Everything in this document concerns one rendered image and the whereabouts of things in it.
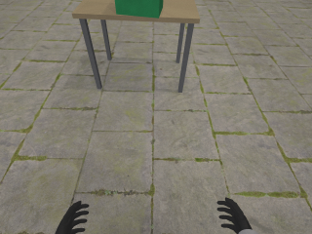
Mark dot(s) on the table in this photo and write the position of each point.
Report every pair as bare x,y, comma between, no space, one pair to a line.
174,11

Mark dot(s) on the robot right hand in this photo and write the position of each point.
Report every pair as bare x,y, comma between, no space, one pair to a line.
238,218

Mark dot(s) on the carton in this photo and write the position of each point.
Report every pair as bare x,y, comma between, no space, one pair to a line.
139,8

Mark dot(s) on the robot left hand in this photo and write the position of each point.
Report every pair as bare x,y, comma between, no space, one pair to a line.
68,222

